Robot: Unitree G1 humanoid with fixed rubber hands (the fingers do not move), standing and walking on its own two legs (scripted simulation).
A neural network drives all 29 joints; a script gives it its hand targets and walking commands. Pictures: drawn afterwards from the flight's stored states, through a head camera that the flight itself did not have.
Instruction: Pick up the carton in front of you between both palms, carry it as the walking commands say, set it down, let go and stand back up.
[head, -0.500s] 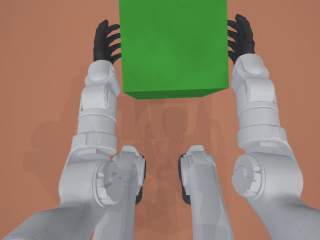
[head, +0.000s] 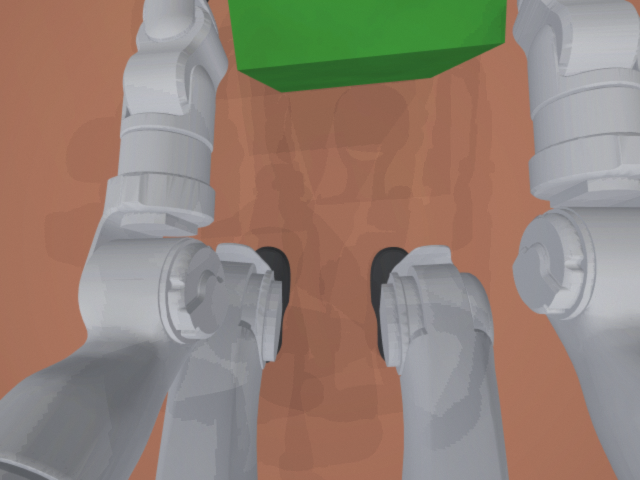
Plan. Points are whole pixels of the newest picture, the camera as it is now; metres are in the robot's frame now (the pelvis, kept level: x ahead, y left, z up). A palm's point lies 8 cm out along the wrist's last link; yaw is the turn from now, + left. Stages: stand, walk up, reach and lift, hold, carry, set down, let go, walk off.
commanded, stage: set down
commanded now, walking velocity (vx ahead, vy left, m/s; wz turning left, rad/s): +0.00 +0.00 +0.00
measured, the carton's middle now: out of the picture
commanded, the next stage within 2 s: none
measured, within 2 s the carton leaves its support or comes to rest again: rests again in 0.38 s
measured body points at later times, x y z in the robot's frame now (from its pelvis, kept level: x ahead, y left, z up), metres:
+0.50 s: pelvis -0.01 +0.01 -0.04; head +0.36 -0.03 +0.21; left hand +0.56 +0.12 -0.20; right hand +0.56 -0.19 -0.20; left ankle +0.10 +0.12 -0.37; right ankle +0.09 -0.10 -0.37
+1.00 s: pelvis -0.02 +0.00 -0.04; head +0.36 -0.04 +0.19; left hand +0.56 +0.12 -0.21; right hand +0.56 -0.20 -0.21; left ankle +0.10 +0.12 -0.37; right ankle +0.09 -0.10 -0.37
